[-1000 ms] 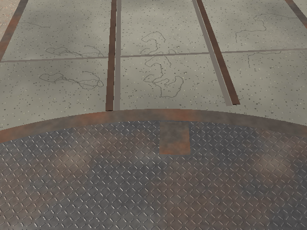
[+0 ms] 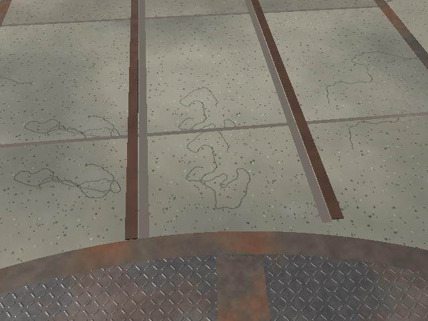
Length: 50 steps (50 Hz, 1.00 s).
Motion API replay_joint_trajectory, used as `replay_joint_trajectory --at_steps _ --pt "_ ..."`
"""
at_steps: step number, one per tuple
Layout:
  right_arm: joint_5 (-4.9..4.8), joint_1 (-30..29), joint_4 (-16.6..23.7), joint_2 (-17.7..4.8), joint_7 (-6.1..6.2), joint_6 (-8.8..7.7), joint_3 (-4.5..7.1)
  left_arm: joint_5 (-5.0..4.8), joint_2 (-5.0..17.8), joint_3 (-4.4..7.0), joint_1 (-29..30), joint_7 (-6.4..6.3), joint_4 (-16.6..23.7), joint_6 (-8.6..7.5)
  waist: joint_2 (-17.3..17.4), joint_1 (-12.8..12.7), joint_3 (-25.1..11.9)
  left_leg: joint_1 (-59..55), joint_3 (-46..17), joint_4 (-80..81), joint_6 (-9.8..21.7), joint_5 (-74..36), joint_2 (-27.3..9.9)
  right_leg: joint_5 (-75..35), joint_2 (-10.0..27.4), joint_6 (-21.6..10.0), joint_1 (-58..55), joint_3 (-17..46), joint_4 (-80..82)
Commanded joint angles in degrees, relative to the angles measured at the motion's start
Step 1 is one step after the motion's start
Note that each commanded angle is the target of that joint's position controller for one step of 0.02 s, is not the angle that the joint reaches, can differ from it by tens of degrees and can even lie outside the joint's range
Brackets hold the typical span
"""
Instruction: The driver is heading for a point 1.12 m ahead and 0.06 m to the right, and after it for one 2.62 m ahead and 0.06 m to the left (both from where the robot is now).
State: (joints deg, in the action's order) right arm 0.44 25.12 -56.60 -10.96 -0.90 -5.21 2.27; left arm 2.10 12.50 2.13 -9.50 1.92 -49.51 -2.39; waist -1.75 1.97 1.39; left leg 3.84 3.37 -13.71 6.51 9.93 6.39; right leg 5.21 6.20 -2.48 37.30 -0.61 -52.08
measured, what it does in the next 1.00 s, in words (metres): walks ahead: right foot, then left foot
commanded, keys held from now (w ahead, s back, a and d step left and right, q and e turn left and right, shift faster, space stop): w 1.00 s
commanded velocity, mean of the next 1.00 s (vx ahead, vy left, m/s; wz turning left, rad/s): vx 0.50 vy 0.00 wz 0.00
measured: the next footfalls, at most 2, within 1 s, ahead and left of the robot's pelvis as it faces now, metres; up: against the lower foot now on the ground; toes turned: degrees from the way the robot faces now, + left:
right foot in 0.26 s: +0.32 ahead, -0.12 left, +0.00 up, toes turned -2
left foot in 0.78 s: +0.61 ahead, +0.07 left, +0.00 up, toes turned +5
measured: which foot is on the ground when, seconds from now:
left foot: down 0.00-0.28, up 0.30-0.76, down 0.78-1.00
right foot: up 0.00-0.24, down 0.26-0.80, up 0.82-1.00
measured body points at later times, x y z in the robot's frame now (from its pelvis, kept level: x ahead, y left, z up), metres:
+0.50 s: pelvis +0.29 -0.06 +0.00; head +0.31 -0.07 +0.45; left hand +0.28 +0.20 -0.14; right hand +0.37 -0.31 -0.14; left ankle +0.33 +0.09 -0.67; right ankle +0.28 -0.12 -0.75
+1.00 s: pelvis +0.56 +0.01 +0.00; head +0.58 +0.02 +0.45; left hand +0.61 +0.26 -0.15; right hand +0.59 -0.25 -0.14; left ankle +0.57 +0.06 -0.75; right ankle +0.55 -0.14 -0.67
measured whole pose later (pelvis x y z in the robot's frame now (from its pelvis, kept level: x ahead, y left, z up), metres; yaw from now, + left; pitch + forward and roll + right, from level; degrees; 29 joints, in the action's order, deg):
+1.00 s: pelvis +0.56 +0.01 +0.00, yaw +1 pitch -1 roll +0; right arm 0.7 17.8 -57.5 -11.7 -0.3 -5.3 2.9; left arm 2.0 12.7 3.2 -14.7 1.0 -55.9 -3.2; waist -1.7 0.0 2.6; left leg 10.0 5.9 -19.8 5.7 9.8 3.8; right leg 15.6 3.5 -3.7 28.3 -0.1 -62.6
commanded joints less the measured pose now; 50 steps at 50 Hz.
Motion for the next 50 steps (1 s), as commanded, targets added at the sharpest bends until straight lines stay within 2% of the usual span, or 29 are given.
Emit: replay_joint_trajectory --at_steps 1,6,9,11,12,13,14,15,16,17,18,19,20,22,24,28,31,34,37,38,39,40,41,42,43,44,46,47,50 --pt "-0.24 2.09 1.83 -6.21 0.3 -1.06 0.85 -0.35 1.78 0.05 5.57 0.29 3.99 -0.32 3.62 -0.05 4.55 3.19 -10.3 8.78 5.52 -8.85 -15.6 -6.73 -0.31 1.02 1.13 -1.31 7.39" --pt "0.5 7.14 -0.46 -6.39 1.17 -0.8 0.49 -0.63 1.75 -0.17 13.88 0.26 6.4 -0.55 4.49 2.59 5.08 -5.89 -9.21 5.1 5.3 -18.94 -16.82 -6.04 -2.66 0.51 1.41 -3.04 15.75" --pt "1.03 7.33 -1.49 -7.37 1.8 -0.49 0.63 -0.74 2.3 0.05 14.82 0.11 7.24 -1.1 5.39 1.85 5.02 -10.45 -9.01 0.92 4.98 -28.16 -18.51 0.03 -4.29 -1.48 -1.24 -3.66 19.43" --pt "1.01 5.84 -1.81 -8.13 1.97 -0.36 0.72 -0.69 3.38 0.73 8.27 -0.57 5.16 -1.64 6.06 -1.36 1.49 -10.52 -7.07 -7.48 3.37 -44.92 -17.61 4.55 -8.19 -3.58 -12.1 -5.67 22.3" --pt "0.72 5.1 -1.96 -8.65 1.89 -0.19 0.74 -0.44 4.44 1.43 -0.78 -1.13 2.25 -2.19 5.66 -5.37 -3.06 -7.82 -5.58 -17.24 2.28 -47.35 -16.26 2.42 -9.35 -5.25 -23.73 -5.79 26.0" --pt "0.26 3.68 -0.9 -8.09 1.8 -0.38 0.42 0.69 7.71 2.62 -11.5 -1.89 -0.56 -2.8 4.37 -9.81 -9.44 2.52 -4.36 -30.18 1.25 -35.76 -14.47 3.36 -3.02 -7.91 -39.72 0.78 25.6" --pt "-2.16 8.14 1.22 -2.03 1.2 -0.53 -0.95 2.28 14.49 4.33 -19.49 -2.36 -1.4 -2.87 -7.61 -9.66 -19.59 23.29 0.54 -53.43 -1.92 -4.58 -6.51 8.03 15.84 -15.27 -59.66 26.75 26.83" --pt "-1.11 8.18 0.04 -6.41 1.35 -0.45 0.45 0.0 12.44 4.19 -18.27 -1.69 -2.04 -1.95 -5.72 -9.04 -20.94 30.97 -4.73 -62.33 -1.38 19.17 -2.62 7.59 18.94 -17.81 -58.21 40.62 34.26" --pt "0.36 0.96 2.05 -8.15 1.27 -0.47 1.3 -1.22 10.42 3.44 -13.48 -1.33 -2.1 -1.95 -1.57 -7.06 -9.61 33.63 -7.42 -61.48 -0.72 14.03 -6.83 2.47 14.78 -14.89 -48.92 30.46 34.36" --pt "0.22 -1.35 2.96 -6.22 0.85 -0.7 0.81 -1.33 7.39 2.82 -8.32 -1.21 -1.66 -2.16 -1.77 -4.94 -5.92 33.69 -6.32 -59.34 -0.97 9.85 -8.32 4.39 13.12 -14.49 -41.85 25.01 37.2" --pt "0.56 -2.77 2.84 -5.7 0.61 -0.27 0.86 -1.25 4.72 2.12 -5.39 -1.19 -1.31 -2.47 -0.71 -3.13 -2.26 31.6 -6.17 -55.79 -1.26 7.59 -10.41 4.34 9.82 -12.01 -35.38 19.8 39.91" --pt "1.44 -2.23 2.83 -5.01 0.21 0.57 0.87 -1.37 3.13 1.58 -4.62 -1.37 -1.94 -2.7 -2.03 -1.33 -0.58 28.66 -5.88 -53.2 -1.89 6.57 -11.21 2.57 7.5 -10.27 -30.56 15.92 41.49" --pt "1.72 -1.34 2.31 -3.72 -0.17 1.35 0.68 -1.25 2.25 1.24 -5.63 -1.36 -2.82 -3.02 -2.08 -0.46 -0.12 26.63 -5.23 -51.94 -2.51 6.24 -11.24 -0.93 6.45 -9.91 -28.29 13.61 42.29" --pt "2.0 -2.66 2.84 -2.8 -0.69 2.15 0.66 -1.63 3.34 1.46 -9.07 -1.44 -4.66 -3.86 -1.16 0.22 0.63 27.38 -4.07 -49.94 -3.25 4.15 -11.59 -5.85 5.5 -10.18 -27.21 10.53 43.47" --pt "2.01 -7.56 4.64 -3.1 -0.93 2.52 0.68 -1.61 4.52 1.62 -11.31 -1.45 -5.77 -4.13 -1.11 -0.09 2.27 31.2 -3.06 -46.19 -4.06 -0.11 -12.51 -7.61 4.87 -10.29 -27.56 8.48 44.99" --pt "1.27 -18.3 8.11 -2.93 -1.13 2.44 0.08 -1.63 4.23 1.12 -14.87 -1.39 -7.06 -4.04 -1.51 -2.27 3.96 32.26 -0.93 -32.73 -5.02 -8.62 -12.19 -11.82 2.81 -9.12 -28.96 4.77 45.6" --pt "0.82 -24.06 9.64 -2.91 -1.09 2.39 -0.36 -1.51 5.1 1.09 -18.23 -1.73 -8.3 -4.05 -1.87 -4.12 4.2 30.49 0.41 -25.29 -4.59 -11.35 -10.72 -13.28 3.39 -8.71 -32.6 4.06 45.27" --pt "0.88 -27.77 11.19 -4.08 -0.85 2.16 -0.14 -0.99 5.65 1.11 -20.6 -2.34 -9.6 -3.66 -1.84 -4.86 5.07 31.59 0.13 -21.5 -3.22 -8.51 -10.09 -16.5 5.97 -8.91 -39.25 4.79 43.25" --pt "0.93 -24.98 10.79 -5.04 -0.44 1.39 0.46 -0.55 6.62 1.37 -19.42 -2.92 -10.16 -3.27 -2.06 -2.62 3.67 24.98 1.08 -17.41 -0.79 -1.74 -7.6 -29.16 6.86 -7.65 -42.65 3.64 36.53" --pt "1.04 -19.57 8.99 -5.73 -0.06 1.0 0.99 -0.57 7.09 1.48 -18.77 -2.95 -10.28 -3.11 -2.03 -0.32 0.86 17.72 1.97 -15.45 0.26 -0.55 -5.62 -36.01 6.07 -6.91 -42.28 2.7 29.99" --pt "1.49 -10.02 5.59 -7.11 0.48 0.4 1.82 -0.72 6.73 1.31 -18.2 -2.83 -10.23 -2.92 -0.06 3.5 -4.24 5.6 2.34 -12.67 1.82 -2.08 -4.65 -36.18 3.5 -5.8 -38.72 0.42 19.0" --pt "2.88 0.69 3.44 -11.4 1.19 -0.16 3.09 -1.26 5.15 0.7 -17.73 -2.67 -8.42 -3.04 4.27 7.12 -11.54 -9.92 -9.57 -12.33 5.05 1.75 -15.66 -19.83 0.82 -4.61 -27.09 -1.56 2.63" --pt "3.16 3.89 2.81 -16.54 1.02 0.13 4.39 -3.52 -0.38 -0.25 -24.51 -2.16 -7.75 -2.95 17.43 4.4 -18.09 -23.99 -37.24 -5.94 13.1 5.78 -31.45 20.64 -10.08 -1.99 -6.55 -4.67 -18.79" --pt "0.85 0.01 3.25 -13.47 0.57 0.95 3.91 -1.8 5.5 1.34 -20.77 -2.34 -8.28 -2.79 8.74 3.8 -14.87 -19.57 -40.1 -2.39 12.0 7.39 -29.19 22.91 -8.12 -2.96 -1.33 3.11 -23.2" --pt "0.39 -6.06 4.07 -10.47 0.4 0.92 3.01 -1.62 5.45 1.59 -15.54 -2.09 -6.55 -2.96 6.27 1.56 -6.87 -11.88 -30.7 -1.63 10.23 5.75 -27.19 17.36 -5.28 -3.31 0.42 3.43 -22.23" --pt "0.54 -9.0 4.27 -7.51 0.16 0.47 2.26 -1.48 4.38 1.38 -12.75 -1.88 -6.03 -3.16 3.52 0.36 -3.17 -5.15 -24.94 0.37 8.77 -0.44 -24.75 13.57 -3.42 -3.18 -1.33 3.28 -19.27" --pt "0.31 -10.04 3.03 -3.98 0.49 -0.17 1.15 -0.13 2.53 1.34 -12.9 -1.29 -6.39 -1.77 4.11 -2.89 -0.63 2.56 -16.52 3.05 5.16 -5.81 -19.75 10.88 -1.25 -2.32 -6.44 2.84 -14.33" --pt "0.32 -8.59 2.23 -4.43 0.63 -0.59 1.14 0.04 1.47 1.25 -13.94 -0.94 -6.61 -1.12 5.79 -3.43 -1.01 3.82 -15.32 3.43 5.77 -9.08 -19.97 10.86 -1.49 -1.75 -8.08 2.26 -13.3" --pt "0.01 -4.79 0.24 -5.85 0.83 -1.38 1.33 0.27 1.3 1.3 -9.5 -0.44 -5.25 -0.01 4.62 -3.84 1.12 4.4 -11.58 5.78 6.03 -11.4 -18.5 7.38 -0.59 -0.28 -4.58 0.78 -9.43"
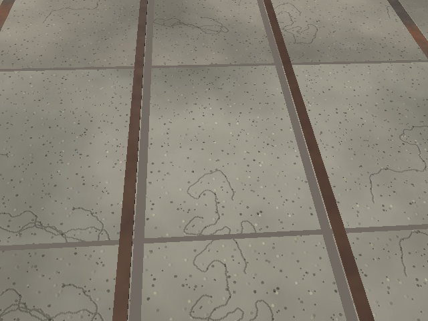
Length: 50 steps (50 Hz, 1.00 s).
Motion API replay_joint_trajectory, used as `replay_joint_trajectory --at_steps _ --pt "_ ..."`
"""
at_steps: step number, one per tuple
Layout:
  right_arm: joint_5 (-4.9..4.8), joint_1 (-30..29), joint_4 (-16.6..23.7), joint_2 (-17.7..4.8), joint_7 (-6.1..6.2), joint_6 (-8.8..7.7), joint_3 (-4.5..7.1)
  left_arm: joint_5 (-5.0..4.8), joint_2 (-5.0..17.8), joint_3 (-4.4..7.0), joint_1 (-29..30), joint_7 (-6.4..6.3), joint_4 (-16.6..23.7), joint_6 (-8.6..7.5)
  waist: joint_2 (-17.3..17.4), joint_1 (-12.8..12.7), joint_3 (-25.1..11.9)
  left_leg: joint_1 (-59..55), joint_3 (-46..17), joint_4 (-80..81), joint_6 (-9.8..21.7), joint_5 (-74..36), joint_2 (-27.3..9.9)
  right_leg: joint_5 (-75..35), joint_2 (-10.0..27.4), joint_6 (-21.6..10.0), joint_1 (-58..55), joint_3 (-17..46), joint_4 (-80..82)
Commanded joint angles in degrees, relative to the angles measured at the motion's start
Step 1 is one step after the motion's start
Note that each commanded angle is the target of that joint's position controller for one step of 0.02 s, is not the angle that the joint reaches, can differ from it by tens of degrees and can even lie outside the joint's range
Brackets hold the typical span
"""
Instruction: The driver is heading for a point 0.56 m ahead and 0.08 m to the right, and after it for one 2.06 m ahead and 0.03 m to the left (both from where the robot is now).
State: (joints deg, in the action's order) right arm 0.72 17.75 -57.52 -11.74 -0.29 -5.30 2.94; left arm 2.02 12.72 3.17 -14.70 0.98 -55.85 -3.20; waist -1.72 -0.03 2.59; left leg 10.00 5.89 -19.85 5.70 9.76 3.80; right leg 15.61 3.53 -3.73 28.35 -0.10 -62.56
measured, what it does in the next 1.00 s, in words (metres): walks ahead: right foot, then left foot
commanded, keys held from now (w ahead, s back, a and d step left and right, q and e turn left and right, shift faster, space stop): w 1.00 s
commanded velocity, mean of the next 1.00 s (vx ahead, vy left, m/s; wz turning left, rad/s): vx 0.50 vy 0.00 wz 0.00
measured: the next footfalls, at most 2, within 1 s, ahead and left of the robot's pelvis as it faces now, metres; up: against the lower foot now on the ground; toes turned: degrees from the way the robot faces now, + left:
right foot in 0.36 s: +0.35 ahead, -0.12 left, +0.00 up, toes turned -4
left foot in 0.92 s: +0.65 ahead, +0.06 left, +0.00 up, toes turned +4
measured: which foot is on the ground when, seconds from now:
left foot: down 0.00-0.36, up 0.38-0.90, down 0.92-1.00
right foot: up 0.00-0.34, down 0.36-0.94, up 0.96-1.00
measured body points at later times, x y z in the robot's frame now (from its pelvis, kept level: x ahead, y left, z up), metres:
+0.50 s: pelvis +0.27 -0.05 -0.01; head +0.29 -0.07 +0.44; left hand +0.35 +0.20 -0.14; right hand +0.27 -0.30 -0.16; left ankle +0.18 +0.07 -0.65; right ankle +0.31 -0.11 -0.74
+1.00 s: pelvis +0.53 -0.01 -0.02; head +0.57 +0.00 +0.43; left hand +0.48 +0.22 -0.17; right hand +0.68 -0.25 -0.14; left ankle +0.61 +0.06 -0.74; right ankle +0.37 -0.12 -0.66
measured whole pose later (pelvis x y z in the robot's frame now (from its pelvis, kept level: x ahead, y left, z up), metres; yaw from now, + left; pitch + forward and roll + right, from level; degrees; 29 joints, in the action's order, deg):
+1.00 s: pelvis +0.53 -0.01 -0.02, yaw +0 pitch +0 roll +0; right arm 1.6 5.2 -52.4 -11.4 -0.6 -4.5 3.1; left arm 0.4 10.8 2.3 -23.6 -0.3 -61.1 -4.5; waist -0.9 -1.9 3.8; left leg 22.0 6.3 -31.4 5.8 9.6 1.5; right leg 23.6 -1.2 -4.6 11.1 -1.2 -59.6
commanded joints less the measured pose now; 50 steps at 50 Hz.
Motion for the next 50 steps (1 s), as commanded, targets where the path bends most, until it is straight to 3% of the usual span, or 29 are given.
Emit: replay_joint_trajectory --at_steps 1,7,13,15,16,17,18,19,20,21,22,24,25,27,30,35,40,43,44,45,46,47,48,49,50 --pt "-0.24 3.76 0.76 -5.36 0.29 -1.29 0.63 0.33 1.42 0.28 -1.38 0.62 2.11 0.97 4.45 -1.41 0.94 -2.15 -13.34 12.73 6.79 -11.5 -15.64 -5.23 2.56 1.43 6.53 -0.19 3.16" --pt "-0.15 9.57 -1.14 -5.08 0.37 -1.03 0.03 -0.66 0.75 -0.62 12.12 0.89 6.5 0.87 5.04 1.64 3.1 -5.73 -9.18 13.51 5.41 -16.73 -13.73 -15.14 1.58 2.39 8.17 -3.09 19.94" --pt "0.71 13.68 -3.45 -5.82 1.26 -0.52 0.16 -0.75 1.94 -0.6 18.81 0.62 9.36 0.15 5.5 3.03 4.49 -15.81 -8.93 9.48 5.83 -24.68 -16.94 -11.27 -0.36 -0.23 8.21 -4.06 28.21" --pt "0.86 12.25 -3.61 -6.31 1.53 -0.37 0.32 -0.76 2.45 -0.21 16.11 0.33 8.84 -0.41 5.54 1.17 3.12 -17.06 -7.34 4.38 4.73 -36.33 -16.81 -6.86 -2.74 -2.1 2.4 -5.46 30.81" --pt "0.85 11.39 -3.65 -7.09 1.58 -0.27 0.52 -0.7 2.99 0.25 11.01 -0.04 7.36 -0.77 6.46 -1.06 0.64 -16.12 -6.86 -1.42 3.98 -43.34 -16.6 -5.53 -4.42 -3.2 -4.78 -5.9 32.46" --pt "0.58 10.14 -3.52 -7.14 1.44 -0.06 0.5 -0.43 4.11 1.03 1.64 -0.54 4.07 -1.29 4.6 -5.11 -4.09 -13.61 -4.75 -11.69 2.84 -45.21 -14.37 -7.83 -6.13 -4.6 -15.92 -6.89 36.0" --pt "0.04 9.53 -2.18 -5.99 1.25 -0.16 0.02 0.9 7.69 2.26 -8.91 -1.19 1.37 -1.85 1.82 -8.72 -10.6 -2.72 -3.32 -26.19 1.66 -31.77 -12.09 -5.24 1.56 -7.39 -31.5 1.6 36.41" --pt "-2.27 14.92 -0.56 -0.3 0.58 -0.14 -1.09 1.85 14.02 3.85 -14.92 -1.34 0.8 -1.78 -10.7 -7.33 -18.59 18.11 0.49 -49.57 -1.38 4.05 -2.08 0.96 19.42 -15.0 -48.16 29.44 41.07" --pt "-0.76 13.37 -1.31 -5.11 0.62 -0.06 0.38 -0.43 12.3 3.58 -11.15 -0.8 1.01 -0.83 -5.68 -6.26 -18.11 23.94 -7.73 -55.93 -0.35 18.74 -0.87 2.02 20.06 -15.63 -44.64 38.64 47.28" --pt "-0.24 8.17 0.25 -5.62 0.5 0.07 0.81 -1.37 9.35 2.71 -4.18 -0.6 1.92 -0.69 -2.7 -3.33 -8.61 26.89 -8.73 -56.0 0.1 13.6 -4.6 4.23 17.81 -13.58 -36.08 28.65 48.02" --pt "0.01 5.06 0.96 -4.68 0.22 -0.19 0.58 -1.4 5.61 1.72 -0.38 -0.3 2.53 -1.08 0.05 -2.17 -3.75 25.58 -8.6 -52.71 0.02 9.31 -6.63 0.5 15.23 -11.8 -28.16 22.27 50.54" --pt "1.22 5.21 0.69 -2.64 -0.2 0.98 0.51 -1.47 2.07 0.57 0.96 -0.62 1.41 -1.84 -1.12 1.19 -0.28 20.3 -8.13 -46.7 -0.92 6.19 -9.13 -6.65 10.09 -7.99 -19.46 13.17 53.22" --pt "1.52 6.08 0.3 -1.65 -0.58 1.69 0.41 -1.36 1.65 0.33 -0.42 -0.79 0.6 -2.25 -1.5 1.81 -0.63 18.57 -7.61 -45.7 -1.45 5.49 -9.16 -9.7 9.15 -7.68 -18.27 10.86 53.65" --pt "1.61 4.42 1.08 -1.54 -1.01 2.56 0.54 -1.42 3.11 0.5 -3.72 -0.93 -0.83 -2.97 -1.15 2.33 -0.32 20.0 -6.5 -43.84 -2.36 3.61 -9.43 -14.9 8.27 -8.16 -18.23 8.24 54.42" --pt "1.42 -3.32 3.81 -2.31 -1.24 3.2 0.59 -1.44 4.19 0.48 -7.03 -0.96 -1.81 -3.07 -1.08 1.25 1.98 26.17 -5.28 -37.89 -3.79 -2.18 -10.71 -15.59 7.42 -8.24 -19.88 6.16 56.5" --pt "0.6 -14.23 7.41 -1.69 -1.42 2.97 -0.18 -1.41 3.95 -0.07 -12.13 -1.12 -3.1 -2.98 -1.42 -1.46 3.28 27.33 -2.98 -23.42 -4.64 -9.47 -9.49 -21.92 6.31 -7.32 -24.3 3.22 56.48" --pt "0.52 -21.01 10.04 -2.34 -1.29 2.44 -0.41 -0.73 4.37 -0.11 -16.55 -1.83 -5.08 -2.65 -1.84 -3.3 4.34 27.89 -1.78 -15.66 -2.72 -7.68 -7.59 -28.66 8.75 -7.96 -33.27 2.72 53.65" --pt "0.47 -19.07 10.22 -3.21 -1.02 1.66 0.02 -0.34 5.39 0.22 -14.97 -2.33 -5.4 -2.42 -2.21 -1.18 3.37 22.18 -0.86 -11.93 -0.14 -1.63 -5.38 -40.93 9.86 -7.0 -36.04 1.54 48.03" --pt "0.5 -14.94 8.98 -3.86 -0.66 1.36 0.46 -0.29 5.94 0.38 -14.01 -2.37 -5.36 -2.36 -2.64 0.68 1.18 16.07 0.04 -10.74 0.94 0.35 -3.43 -48.93 9.49 -6.24 -35.67 0.73 43.1" --pt "0.7 -6.7 6.2 -4.65 -0.2 0.88 1.11 -0.5 6.22 0.43 -12.93 -2.23 -5.31 -2.15 -1.59 4.27 -2.9 6.22 1.1 -7.19 2.25 -1.24 -1.49 -52.47 7.86 -5.25 -33.99 -0.83 33.78" --pt "1.72 3.77 2.98 -7.34 0.42 0.28 2.21 -0.95 5.42 0.07 -12.32 -2.07 -4.55 -2.19 0.27 8.0 -8.91 -9.02 -3.37 -6.63 4.48 -1.9 -5.42 -43.37 5.55 -4.09 -25.08 -2.32 21.1" --pt "3.13 12.19 2.06 -14.0 0.89 0.1 3.94 -3.28 0.45 -1.1 -16.59 -1.32 -2.45 -2.26 11.31 8.04 -18.17 -28.32 -27.93 -4.56 11.25 4.09 -23.11 -15.7 -2.02 -1.12 -5.17 -6.19 -1.46" --pt "1.34 10.13 2.02 -13.6 0.24 1.09 3.97 -2.57 3.19 -0.05 -16.59 -1.21 -2.94 -2.24 11.92 6.92 -20.33 -28.71 -45.04 3.83 14.29 5.0 -28.31 14.48 -7.92 -1.34 4.28 -0.29 -12.52" --pt "0.09 2.91 2.96 -11.36 0.04 1.38 3.3 -1.62 4.86 0.65 -11.05 -1.26 -1.61 -1.94 6.58 4.15 -10.54 -20.39 -36.04 4.62 12.19 8.69 -25.5 9.49 -3.47 -2.02 8.5 2.96 -14.26" --pt "-0.06 -1.72 3.82 -7.42 -0.2 1.11 2.22 -1.34 4.07 0.48 -7.47 -0.91 -0.57 -2.24 3.89 2.87 -4.9 -11.96 -29.37 7.02 10.49 6.8 -23.31 4.66 -1.34 -2.05 8.03 2.87 -11.23"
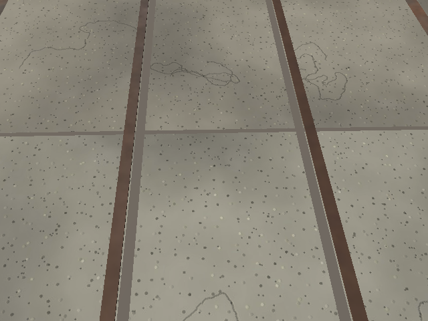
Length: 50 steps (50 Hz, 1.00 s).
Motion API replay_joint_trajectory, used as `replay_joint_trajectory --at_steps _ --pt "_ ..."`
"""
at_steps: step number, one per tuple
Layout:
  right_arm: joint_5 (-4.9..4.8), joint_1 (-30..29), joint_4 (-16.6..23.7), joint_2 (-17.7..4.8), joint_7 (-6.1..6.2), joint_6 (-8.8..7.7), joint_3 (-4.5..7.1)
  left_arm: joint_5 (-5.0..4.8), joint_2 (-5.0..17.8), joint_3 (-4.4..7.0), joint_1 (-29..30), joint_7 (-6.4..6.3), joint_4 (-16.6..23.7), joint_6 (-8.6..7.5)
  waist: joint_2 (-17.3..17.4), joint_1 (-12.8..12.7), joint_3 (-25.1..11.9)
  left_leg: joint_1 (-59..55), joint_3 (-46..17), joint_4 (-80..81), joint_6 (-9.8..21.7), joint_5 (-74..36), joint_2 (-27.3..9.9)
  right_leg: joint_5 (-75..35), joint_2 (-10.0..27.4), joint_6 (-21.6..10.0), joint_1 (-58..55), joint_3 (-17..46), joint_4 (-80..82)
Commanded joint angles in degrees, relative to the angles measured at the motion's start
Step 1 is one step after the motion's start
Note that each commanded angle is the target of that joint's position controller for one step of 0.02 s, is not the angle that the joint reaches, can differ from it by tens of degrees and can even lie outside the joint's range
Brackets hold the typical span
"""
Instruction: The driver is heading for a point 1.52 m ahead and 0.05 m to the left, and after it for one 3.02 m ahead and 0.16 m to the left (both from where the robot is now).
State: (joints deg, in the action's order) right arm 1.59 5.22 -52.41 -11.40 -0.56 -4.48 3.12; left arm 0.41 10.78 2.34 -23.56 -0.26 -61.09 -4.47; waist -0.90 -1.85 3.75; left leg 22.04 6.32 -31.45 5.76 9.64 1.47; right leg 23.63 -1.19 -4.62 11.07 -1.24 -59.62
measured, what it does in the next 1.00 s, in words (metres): walks ahead: right foot, then left foot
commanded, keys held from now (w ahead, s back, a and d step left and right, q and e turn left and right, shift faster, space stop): w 0.40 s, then no key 0.40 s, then w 0.20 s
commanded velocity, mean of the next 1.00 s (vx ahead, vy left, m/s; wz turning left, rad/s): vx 0.34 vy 0.00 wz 0.00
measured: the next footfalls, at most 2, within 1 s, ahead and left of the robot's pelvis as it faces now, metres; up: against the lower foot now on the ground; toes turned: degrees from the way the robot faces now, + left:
right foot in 0.48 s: +0.42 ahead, -0.11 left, +0.00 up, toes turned -4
left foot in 0.94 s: +0.40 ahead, +0.07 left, +0.00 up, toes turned +4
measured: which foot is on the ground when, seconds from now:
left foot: down 0.00-0.48, up 0.50-0.92, down 0.94-1.00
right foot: up 0.00-0.46, down 0.48-0.96, up 0.98-1.00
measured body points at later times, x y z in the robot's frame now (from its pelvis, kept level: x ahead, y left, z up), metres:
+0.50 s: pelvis +0.27 -0.03 +0.00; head +0.31 -0.04 +0.44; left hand +0.46 +0.19 -0.12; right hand +0.18 -0.26 -0.15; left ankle +0.09 +0.07 -0.71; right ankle +0.38 -0.10 -0.73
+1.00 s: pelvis +0.39 -0.02 +0.01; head +0.38 -0.01 +0.46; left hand +0.39 +0.21 -0.15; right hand +0.42 -0.26 -0.13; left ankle +0.37 +0.07 -0.73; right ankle +0.38 -0.10 -0.72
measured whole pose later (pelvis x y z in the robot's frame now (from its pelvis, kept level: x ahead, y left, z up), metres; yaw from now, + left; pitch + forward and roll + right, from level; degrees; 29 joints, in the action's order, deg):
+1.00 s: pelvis +0.39 -0.02 +0.01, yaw +1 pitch +0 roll +0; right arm 1.4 16.5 -60.7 -8.6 1.2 -2.6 1.4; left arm 0.4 11.0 2.1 -18.5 -0.3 -60.1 -1.4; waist -1.6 0.0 -1.3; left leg 10.4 3.5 -26.9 3.2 16.2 0.4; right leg 20.5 -2.0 -5.3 13.8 -5.5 -31.6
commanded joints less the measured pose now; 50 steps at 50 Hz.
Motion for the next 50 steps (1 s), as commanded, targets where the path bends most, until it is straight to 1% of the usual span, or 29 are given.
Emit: replay_joint_trajectory --at_steps 1,2,3,6,9,12,18,20,21,22,23,24,25,26,27,28,29,30,31,34,37,40,42,43,45,47,48,49,50 --pt "-0.81 8.93 -1.51 -5.34 0.04 -0.09 1.31 0.48 4.81 1.31 2.37 0.49 4.65 -0.74 2.6 2.82 -2.73 -18.08 -24.36 20.67 8.03 3.58 -18.06 -5.98 5.21 -1.03 22.92 3.72 -10.34" --pt "-1.04 8.78 -2.33 -3.52 0.27 -0.45 0.68 1.39 3.98 1.26 1.66 0.7 4.57 0.03 3.72 1.06 -1.38 -13.85 -20.24 21.9 6.27 0.34 -15.65 -7.21 6.28 -0.39 19.96 3.59 -7.4" --pt "-0.95 9.68 -3.0 -2.87 0.44 -0.83 0.36 1.8 2.79 1.08 0.34 1.07 3.98 0.82 4.26 0.2 -1.57 -12.09 -17.64 22.55 5.67 -2.07 -14.43 -7.92 6.5 0.22 17.77 3.15 -6.03" --pt "-1.03 14.02 -4.8 -5.24 0.63 -1.81 0.66 1.92 2.74 1.19 3.65 1.66 5.45 2.09 3.84 -0.38 -0.72 -11.92 -13.91 24.14 6.39 -8.26 -13.22 -11.38 7.14 1.76 20.51 1.52 -2.68" --pt "-1.03 17.27 -5.55 -5.57 0.59 -1.77 0.46 1.6 3.58 1.18 11.73 1.85 8.33 2.47 3.78 1.14 1.36 -14.15 -11.99 25.87 6.31 -9.85 -12.32 -17.25 8.23 3.21 26.21 0.3 4.41" --pt "-1.02 20.03 -6.15 -5.33 0.62 -1.68 0.12 1.06 3.02 0.67 18.35 1.99 10.61 2.26 3.9 2.73 2.03 -16.49 -9.79 25.74 5.55 -14.07 -11.25 -21.97 7.44 3.8 26.41 -1.19 13.79" --pt "-0.38 25.45 -8.3 -5.88 1.35 -1.4 0.08 0.83 3.41 0.23 26.78 1.85 13.86 1.64 4.7 5.14 2.94 -26.56 -8.65 22.63 5.78 -22.4 -13.62 -21.77 5.04 1.76 26.28 -2.91 24.34" --pt "-0.07 24.94 -8.62 -6.54 1.72 -1.21 0.32 0.83 4.03 0.46 26.56 1.75 14.37 1.16 4.85 4.23 2.81 -29.28 -8.29 19.75 5.37 -28.36 -14.78 -17.9 4.07 0.17 24.3 -3.17 26.63" --pt "0.07 23.71 -8.64 -6.57 1.89 -1.11 0.32 0.93 4.05 0.61 24.06 1.49 13.68 0.75 4.91 2.77 2.14 -29.18 -7.09 15.91 4.41 -37.52 -14.35 -16.02 2.56 -0.78 20.17 -3.78 28.25" --pt "0.09 23.06 -8.73 -6.91 2.02 -0.99 0.42 1.11 4.48 0.98 18.62 1.03 11.8 0.23 5.31 0.79 -0.46 -29.02 -6.37 9.59 3.31 -46.97 -13.5 -15.28 0.24 -1.73 13.58 -4.68 29.73" --pt "-0.4 22.11 -8.72 -6.87 2.0 -0.8 0.35 1.54 5.17 1.52 9.4 0.49 8.43 -0.6 3.84 -2.95 -4.96 -26.99 -4.66 -0.8 1.66 -48.62 -11.07 -21.43 -1.26 -2.9 2.98 -5.45 34.57" --pt "-1.39 22.31 -7.68 -5.66 2.01 -1.01 -0.17 2.89 8.3 2.41 0.63 -0.13 6.0 -1.44 1.93 -5.37 -11.3 -16.71 -3.68 -13.46 0.04 -33.79 -8.61 -34.0 6.0 -4.73 -12.44 0.65 32.78" --pt "-4.57 30.03 -7.05 0.14 1.78 -0.78 -1.47 3.6 14.84 3.99 -4.52 -0.25 5.54 -1.3 -11.32 -4.01 -21.82 2.43 0.33 -37.93 -3.12 8.28 1.14 -55.34 26.04 -15.29 -31.77 24.02 31.51" --pt "-3.17 28.92 -8.24 -5.29 2.29 -0.31 0.29 0.3 13.58 3.94 -3.32 0.22 5.62 -0.32 -5.64 -3.5 -25.0 4.3 -8.15 -45.48 -3.04 22.68 3.15 -67.46 26.95 -17.48 -28.45 29.15 34.26" --pt "-2.2 24.11 -6.78 -4.74 2.33 -0.11 0.44 -0.38 11.02 2.94 3.78 0.33 6.62 -0.28 -3.57 -0.83 -17.07 6.38 -10.58 -45.19 -2.98 19.61 0.24 -67.28 24.41 -15.68 -20.66 20.14 35.29" --pt "-1.26 20.51 -6.19 -3.31 2.21 -0.16 0.12 -0.13 6.68 1.7 7.83 0.28 6.99 -0.47 -1.94 0.09 -10.14 7.77 -9.97 -41.48 -3.19 16.96 -1.68 -63.63 21.55 -13.09 -13.55 14.99 38.06" --pt "-0.53 19.06 -6.13 -3.07 1.98 0.4 0.36 -0.12 4.32 0.93 9.16 -0.05 6.68 -0.56 -1.72 1.27 -6.45 6.47 -9.7 -37.72 -3.38 15.07 -3.1 -59.46 18.67 -10.48 -8.19 11.16 40.6" --pt "0.28 19.78 -6.26 -2.57 1.63 1.32 0.39 -0.27 2.82 0.3 9.88 -0.44 6.12 -0.52 -2.45 2.92 -5.26 3.42 -9.3 -34.36 -3.87 13.68 -3.67 -57.13 16.4 -8.9 -3.7 8.22 42.41" --pt "0.47 20.94 -6.9 -1.49 1.35 2.21 0.31 0.03 2.52 -0.08 9.57 -0.59 5.68 -0.68 -2.36 3.86 -5.78 -0.13 -8.89 -32.27 -4.18 12.38 -3.26 -58.06 15.59 -8.18 -1.08 6.34 42.92" --pt "0.08 21.46 -7.6 0.12 1.41 3.99 -0.12 0.64 5.11 -0.22 9.47 -0.47 4.96 -1.45 -2.63 6.09 -7.37 -4.77 -7.32 -24.81 -5.07 9.84 -2.59 -60.76 13.97 -8.38 2.83 2.2 43.26" --pt "-0.12 16.52 -6.97 -0.44 2.07 4.91 -0.66 0.9 5.36 -0.74 8.63 -0.4 4.21 -1.06 -5.09 4.98 -6.9 -6.47 -6.01 -14.15 -5.05 6.63 -3.07 -52.74 12.53 -7.06 3.73 1.0 43.71" --pt "-0.47 13.22 -7.02 -1.4 2.44 5.46 -1.01 0.97 5.58 -0.89 6.5 -0.57 3.21 0.17 -5.38 3.31 -6.44 -8.63 -5.44 -8.67 -5.05 5.72 -3.38 -35.46 12.99 -6.95 4.4 3.31 45.24" --pt "0.17 10.66 -6.31 -2.41 2.15 4.99 -1.08 0.68 7.96 0.23 3.89 -0.48 2.38 1.51 -5.75 1.51 -4.31 -6.34 -3.75 -7.71 -4.37 9.41 -3.09 -7.73 14.15 -7.89 4.19 8.38 48.9" --pt "0.43 9.2 -5.66 -2.84 1.81 4.58 -1.03 0.58 8.25 0.57 3.33 -0.49 2.23 2.24 -5.65 1.11 -2.22 -4.94 -3.26 -6.77 -3.85 11.4 -3.12 3.24 15.21 -8.18 4.52 11.42 50.68" --pt "0.43 9.46 -5.62 -1.64 1.33 3.6 -1.27 0.25 7.75 0.87 3.29 -0.52 2.11 3.04 -3.46 1.89 0.99 -6.31 -2.2 -0.97 -2.63 11.86 -2.76 12.35 15.93 -7.98 5.61 14.26 51.19" --pt "0.32 15.38 -8.03 -0.25 1.49 2.27 -1.51 -0.11 6.56 0.96 4.36 -0.45 2.5 2.96 0.12 3.95 2.21 -14.54 -3.59 7.75 -0.54 12.29 -2.39 13.43 13.2 -6.41 9.82 12.55 46.88" --pt "0.6 20.49 -9.57 -1.83 1.89 1.49 -1.23 -0.17 4.64 0.64 6.97 -0.29 3.87 2.54 5.12 5.54 2.75 -19.91 -10.66 13.49 1.33 16.54 -7.34 9.99 9.63 -4.77 15.17 8.11 38.9" --pt "-0.76 24.4 -10.72 -6.56 2.22 1.11 0.04 -1.04 1.31 -0.2 9.69 0.2 6.31 1.91 15.63 6.18 3.8 -23.77 -27.21 23.0 5.31 29.59 -15.59 6.23 0.66 -1.45 25.33 -1.68 27.12" --pt "-0.84 26.32 -11.39 -8.24 2.15 1.16 0.81 0.77 4.3 0.44 13.27 0.4 7.83 1.57 15.79 7.84 7.64 -24.46 -35.14 27.33 8.54 27.5 -22.86 4.78 -0.67 -0.69 31.25 -4.16 17.55"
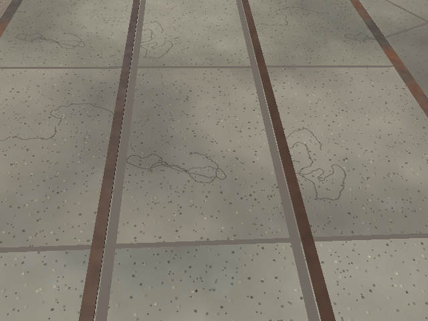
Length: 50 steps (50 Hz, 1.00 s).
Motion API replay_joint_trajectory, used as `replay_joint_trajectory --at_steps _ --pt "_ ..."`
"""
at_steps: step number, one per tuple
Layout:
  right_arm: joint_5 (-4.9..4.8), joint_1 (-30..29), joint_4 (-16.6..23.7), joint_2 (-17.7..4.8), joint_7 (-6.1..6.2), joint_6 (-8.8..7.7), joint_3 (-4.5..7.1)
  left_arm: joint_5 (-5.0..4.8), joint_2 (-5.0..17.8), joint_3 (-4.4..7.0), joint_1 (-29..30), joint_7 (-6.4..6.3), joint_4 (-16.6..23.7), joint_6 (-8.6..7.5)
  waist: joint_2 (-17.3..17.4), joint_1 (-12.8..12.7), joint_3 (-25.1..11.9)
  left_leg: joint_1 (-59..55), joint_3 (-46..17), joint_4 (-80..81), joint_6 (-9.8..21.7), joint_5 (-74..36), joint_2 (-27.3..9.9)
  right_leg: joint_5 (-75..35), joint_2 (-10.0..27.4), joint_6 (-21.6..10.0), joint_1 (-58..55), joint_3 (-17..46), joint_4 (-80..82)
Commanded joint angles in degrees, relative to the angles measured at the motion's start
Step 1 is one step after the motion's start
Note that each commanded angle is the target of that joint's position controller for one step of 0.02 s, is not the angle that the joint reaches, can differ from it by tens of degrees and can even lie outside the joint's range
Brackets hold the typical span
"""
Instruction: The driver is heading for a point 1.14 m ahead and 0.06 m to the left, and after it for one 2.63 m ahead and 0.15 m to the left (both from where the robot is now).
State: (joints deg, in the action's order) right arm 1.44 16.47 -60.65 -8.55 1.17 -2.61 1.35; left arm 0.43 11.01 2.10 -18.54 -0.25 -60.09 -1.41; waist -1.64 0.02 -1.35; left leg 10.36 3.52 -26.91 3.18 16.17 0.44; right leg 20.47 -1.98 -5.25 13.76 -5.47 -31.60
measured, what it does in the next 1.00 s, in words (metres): walks ahead: right foot, then left foot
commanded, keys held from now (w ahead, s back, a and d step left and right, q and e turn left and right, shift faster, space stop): w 1.00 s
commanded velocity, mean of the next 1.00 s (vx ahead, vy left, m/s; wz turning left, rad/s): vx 0.46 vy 0.00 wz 0.00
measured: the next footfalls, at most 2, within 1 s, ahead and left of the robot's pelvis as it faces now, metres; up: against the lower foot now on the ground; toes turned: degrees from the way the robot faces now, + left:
right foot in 0.38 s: +0.29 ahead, -0.13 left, +0.00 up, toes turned -6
left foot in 0.94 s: +0.61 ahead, +0.03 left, +0.00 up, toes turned +4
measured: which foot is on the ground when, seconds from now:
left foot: down 0.00-0.40, up 0.42-0.92, down 0.94-1.00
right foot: up 0.00-0.36, down 0.38-0.94, up 0.96-1.00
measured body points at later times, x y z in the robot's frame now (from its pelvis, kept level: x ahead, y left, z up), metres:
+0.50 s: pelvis +0.20 -0.06 +0.00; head +0.22 -0.07 +0.44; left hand +0.30 +0.19 -0.13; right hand +0.17 -0.30 -0.16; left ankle +0.07 +0.08 -0.65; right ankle +0.25 -0.13 -0.74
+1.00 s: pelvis +0.47 -0.04 -0.02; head +0.51 -0.03 +0.43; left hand +0.40 +0.19 -0.17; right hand +0.64 -0.27 -0.13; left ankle +0.57 +0.03 -0.74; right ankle +0.28 -0.13 -0.68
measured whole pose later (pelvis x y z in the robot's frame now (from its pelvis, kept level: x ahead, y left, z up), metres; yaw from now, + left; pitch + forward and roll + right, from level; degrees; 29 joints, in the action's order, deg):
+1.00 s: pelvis +0.47 -0.04 -0.02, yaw -1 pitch +0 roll -1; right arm 2.2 2.5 -51.7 -11.0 -0.7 -4.7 2.9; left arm 0.3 10.1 2.1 -25.2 -0.5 -61.6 -4.4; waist -0.3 -2.2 4.2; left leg 24.6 6.7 -32.4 6.4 7.4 1.2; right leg 27.7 -1.5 -4.0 4.7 -2.7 -50.2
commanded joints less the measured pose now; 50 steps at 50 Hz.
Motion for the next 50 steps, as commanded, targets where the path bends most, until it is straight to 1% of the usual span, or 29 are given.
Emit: replay_joint_trajectory --at_steps 1,2,4,6,10,13,15,17,18,19,20,21,22,23,24,26,28,30,32,36,41,43,44,45,46,47,48,49,50 --pt "-0.14 12.66 -2.58 -9.21 0.36 -0.79 2.18 1.54 5.67 1.42 9.2 0.71 6.85 -1.58 9.82 3.98 12.51 -11.4 -29.86 21.9 11.23 17.12 -21.1 5.2 2.4 0.08 29.03 3.84 -16.04" --pt "-0.2 10.13 -1.71 -8.32 0.27 -0.9 2.06 1.26 4.82 1.46 7.31 1.13 5.96 -1.66 7.38 1.92 10.98 -10.82 -26.04 21.9 9.89 14.18 -18.9 2.53 3.19 0.48 27.72 4.94 -17.85" --pt "-0.75 7.6 -0.68 -7.46 0.37 -1.67 1.94 1.46 4.44 1.79 6.71 1.94 5.42 -1.79 6.27 0.12 8.77 -11.41 -19.54 22.49 8.18 5.93 -15.72 -2.81 4.58 1.87 26.05 4.74 -19.02" --pt "-0.8 8.97 -1.24 -6.58 0.36 -2.45 1.75 1.54 3.69 1.85 8.2 2.15 5.78 -1.53 5.97 0.19 7.31 -11.4 -14.72 21.74 7.88 -3.21 -13.75 -6.77 4.72 3.32 25.05 3.47 -19.47" --pt "-0.33 11.8 -2.02 -7.05 0.19 -2.93 1.72 1.13 2.37 1.27 15.49 2.17 8.78 -0.93 7.0 1.92 8.29 -9.73 -10.06 20.96 8.14 -11.09 -12.54 -10.88 5.32 4.95 23.62 1.72 -12.27" --pt "-0.08 13.32 -2.38 -8.4 0.02 -3.05 2.04 0.85 2.77 1.02 19.28 2.14 10.77 -0.9 8.13 3.06 8.75 -9.68 -8.41 19.22 7.95 -16.18 -12.98 -11.26 4.88 3.98 20.36 0.64 -6.35" --pt "0.0 13.08 -2.41 -9.41 -0.07 -3.02 2.36 0.77 3.67 1.2 19.48 2.02 11.48 -1.05 8.53 2.77 8.79 -9.85 -7.88 17.49 7.45 -18.91 -13.82 -9.99 4.4 2.61 17.2 0.03 -3.82" --pt "-0.05 11.45 -2.25 -10.37 -0.18 -2.91 2.69 0.74 4.63 1.72 15.81 1.69 11.02 -1.48 8.51 0.54 7.76 -8.83 -6.88 13.03 6.44 -26.08 -14.35 -8.57 2.83 0.83 10.02 -1.05 -1.21" --pt "-0.29 10.04 -2.11 -10.7 -0.25 -2.8 2.78 0.86 5.08 2.27 9.58 1.4 9.05 -1.9 7.06 -2.66 5.5 -7.41 -4.94 5.96 5.42 -33.09 -13.05 -10.08 1.11 -0.08 1.95 -1.88 2.04" --pt "-0.34 10.09 -2.01 -9.87 -0.45 -2.71 2.5 1.33 7.09 3.35 -0.03 0.84 5.61 -2.57 3.61 -6.0 0.15 -3.69 -1.94 -6.03 4.15 -35.34 -9.77 -9.59 0.54 -1.35 -10.19 -1.41 3.75" --pt "-1.31 10.71 -0.02 -6.71 -0.86 -2.68 1.5 2.64 12.52 4.76 -10.49 0.16 3.95 -3.25 -4.47 -9.34 -7.55 9.7 1.36 -24.75 1.74 -20.21 -5.69 1.07 14.27 -5.24 -25.59 15.59 7.61" --pt "-1.76 13.61 1.31 -3.65 -1.15 -2.75 1.16 2.22 17.61 5.68 -13.33 0.46 3.14 -2.87 -15.1 -7.64 -12.17 22.8 0.13 -40.94 0.84 14.59 3.33 7.82 26.54 -10.47 -30.96 41.9 18.75" --pt "-0.55 9.15 1.67 -7.74 -1.2 -2.33 2.38 0.89 14.92 5.0 -6.28 0.57 4.06 -2.27 -6.81 -4.97 -6.14 26.18 -6.47 -46.28 2.28 11.24 -0.65 12.59 24.38 -9.53 -23.6 40.64 20.19" --pt "-0.48 5.29 2.82 -7.7 -1.68 -2.53 2.47 0.63 10.68 3.84 0.13 0.77 5.69 -2.39 -2.43 -3.0 0.43 26.93 -6.22 -45.48 2.87 4.91 -3.37 10.77 22.45 -8.14 -15.64 32.73 20.51" --pt "-0.59 3.93 2.96 -6.59 -1.92 -2.69 2.35 0.66 7.66 2.93 3.28 0.99 6.18 -2.8 -0.64 -1.41 3.02 24.72 -5.91 -42.34 2.94 0.73 -5.15 3.93 19.48 -6.49 -9.93 26.43 22.22" --pt "0.52 5.51 2.4 -5.08 -2.28 -1.55 2.28 0.38 4.3 1.79 3.69 0.6 5.24 -3.57 -2.45 1.31 3.9 20.01 -5.3 -38.05 1.87 -1.75 -6.76 -6.07 15.31 -4.46 -4.87 17.97 23.63" --pt "0.69 4.76 2.82 -4.86 -2.65 -0.55 2.42 0.41 4.43 1.55 -0.07 0.22 3.73 -4.33 -2.2 1.76 3.71 20.1 -4.13 -36.47 0.97 -3.0 -6.62 -13.52 14.46 -5.17 -5.07 14.72 23.96" --pt "0.71 0.31 4.47 -4.96 -2.88 0.11 2.42 0.31 5.61 1.63 -2.58 0.03 2.85 -4.64 -1.48 1.56 5.17 24.16 -3.28 -33.61 -0.04 -5.79 -7.25 -15.47 14.29 -5.95 -6.09 12.92 25.28" --pt "0.67 -5.04 6.39 -5.35 -3.06 0.41 2.37 0.27 5.6 1.42 -4.9 0.0 2.31 -4.68 -1.04 0.57 6.6 28.28 -2.61 -29.42 -1.07 -9.17 -7.71 -17.07 14.14 -6.41 -7.84 11.94 26.32" --pt "0.08 -14.07 9.75 -4.73 -3.3 0.19 1.67 0.24 5.22 0.93 -8.12 -0.03 1.54 -4.78 -1.09 -1.22 7.79 28.3 -0.52 -17.36 -1.97 -15.11 -6.25 -25.08 12.6 -5.91 -10.07 8.39 26.09" --pt "-0.22 -20.72 12.55 -5.05 -3.14 -0.3 1.2 0.67 5.64 0.86 -12.47 -0.54 -0.4 -4.64 -1.77 -3.02 8.45 26.78 1.48 -8.41 0.01 -15.61 -3.89 -34.33 13.93 -5.92 -17.61 6.67 23.59" --pt "-0.24 -20.72 13.2 -5.7 -2.98 -0.73 1.38 1.0 6.22 1.04 -12.17 -0.87 -0.81 -4.42 -1.97 -2.29 8.28 25.1 1.75 -6.14 1.62 -12.25 -2.91 -40.78 14.99 -5.65 -20.8 6.2 20.77" --pt "-0.26 -19.04 12.94 -6.09 -2.78 -1.0 1.61 1.11 6.67 1.15 -11.2 -0.99 -0.77 -4.35 -2.31 -1.15 7.34 21.75 2.36 -4.98 2.65 -9.98 -1.65 -47.97 15.07 -5.09 -21.41 5.43 17.91" --pt "-0.23 -15.44 11.97 -6.82 -2.39 -1.26 2.03 1.21 7.35 1.34 -10.38 -1.07 -0.76 -4.27 -2.95 0.49 5.25 16.53 3.13 -4.23 3.75 -7.58 0.19 -56.33 14.97 -4.4 -21.66 4.78 13.2" --pt "-0.11 -8.28 9.71 -7.86 -1.91 -1.64 2.69 1.22 7.89 1.49 -9.64 -1.01 -0.78 -4.02 -2.73 3.45 1.55 8.56 3.84 -2.0 5.0 -7.13 2.12 -60.93 14.06 -3.65 -21.17 3.91 4.79" --pt "0.64 1.89 6.46 -9.69 -1.35 -2.21 3.62 0.83 7.61 1.33 -8.7 -0.89 -0.34 -3.84 -1.29 7.52 -3.76 -5.15 2.03 0.36 6.77 -9.63 0.67 -54.95 11.98 -2.52 -14.71 2.32 -7.13" --pt "2.21 11.3 4.94 -15.17 -0.68 -2.46 5.09 -0.58 4.51 0.44 -9.79 -0.41 1.84 -3.91 5.79 9.34 -11.58 -22.07 -15.42 1.2 10.99 -3.86 -13.81 -32.76 7.62 -0.74 0.97 -0.32 -26.32" --pt "1.75 11.32 4.89 -18.03 -1.26 -1.9 5.75 -1.62 1.78 0.37 -15.19 0.06 1.85 -3.83 14.28 5.99 -16.33 -30.28 -41.49 9.01 17.86 -3.73 -26.07 11.24 -2.86 0.42 17.3 2.44 -43.72" --pt "-0.37 5.47 5.53 -15.5 -1.59 -1.36 5.27 -0.28 6.16 1.61 -9.06 -0.15 2.44 -3.46 5.65 4.64 -9.81 -23.75 -37.75 11.02 15.54 1.72 -22.45 6.17 1.17 -0.64 21.74 8.99 -46.14"
Over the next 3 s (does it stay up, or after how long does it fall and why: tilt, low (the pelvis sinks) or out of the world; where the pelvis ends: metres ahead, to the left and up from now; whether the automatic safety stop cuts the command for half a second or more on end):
stays up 1.39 -0.08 0.01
